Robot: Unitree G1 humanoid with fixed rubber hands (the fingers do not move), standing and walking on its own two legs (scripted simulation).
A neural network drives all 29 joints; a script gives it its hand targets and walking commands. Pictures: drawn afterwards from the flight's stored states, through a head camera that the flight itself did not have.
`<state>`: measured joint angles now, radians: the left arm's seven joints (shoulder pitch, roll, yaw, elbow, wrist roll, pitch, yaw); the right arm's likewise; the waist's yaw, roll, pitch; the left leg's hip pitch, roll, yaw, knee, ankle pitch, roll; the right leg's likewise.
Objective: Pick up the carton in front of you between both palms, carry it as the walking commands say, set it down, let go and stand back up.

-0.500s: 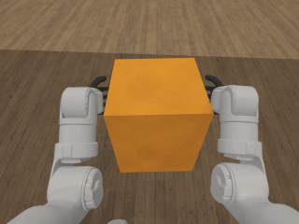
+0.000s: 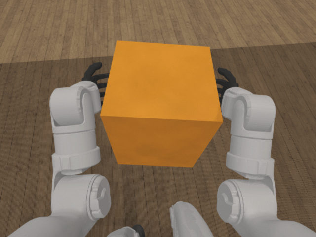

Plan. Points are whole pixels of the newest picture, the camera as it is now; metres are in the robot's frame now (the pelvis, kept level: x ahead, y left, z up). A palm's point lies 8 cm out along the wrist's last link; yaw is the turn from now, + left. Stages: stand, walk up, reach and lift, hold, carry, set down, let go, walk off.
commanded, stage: carry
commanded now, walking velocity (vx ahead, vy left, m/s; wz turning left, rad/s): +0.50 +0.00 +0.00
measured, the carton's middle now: (159, 111) +0.39 -0.03 +0.06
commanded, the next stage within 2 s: none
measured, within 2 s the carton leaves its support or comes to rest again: neither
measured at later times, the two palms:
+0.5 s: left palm out of the picture +0.68 +0.14 +0.19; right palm out of the picture +0.72 -0.16 +0.19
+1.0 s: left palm out of the picture +1.03 +0.13 +0.22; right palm out of the picture +1.01 -0.17 +0.22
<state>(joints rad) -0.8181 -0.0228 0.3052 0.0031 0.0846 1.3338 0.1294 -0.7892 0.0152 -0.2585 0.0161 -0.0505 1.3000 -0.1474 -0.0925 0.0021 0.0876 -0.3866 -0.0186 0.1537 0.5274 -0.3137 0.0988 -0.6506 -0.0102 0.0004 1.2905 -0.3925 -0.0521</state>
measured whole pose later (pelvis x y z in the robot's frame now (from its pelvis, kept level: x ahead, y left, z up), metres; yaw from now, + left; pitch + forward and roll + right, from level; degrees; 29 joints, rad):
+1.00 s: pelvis +0.64 +0.00 +0.06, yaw +0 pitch +5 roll +0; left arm -0.83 -0.01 0.29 -0.02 0.08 1.35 0.13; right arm -0.82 0.01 -0.27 0.00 -0.04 1.31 -0.16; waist -0.07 -0.01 0.02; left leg -0.29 0.00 0.13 0.49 -0.38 0.06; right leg -0.78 -0.06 -0.04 1.04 -0.34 -0.02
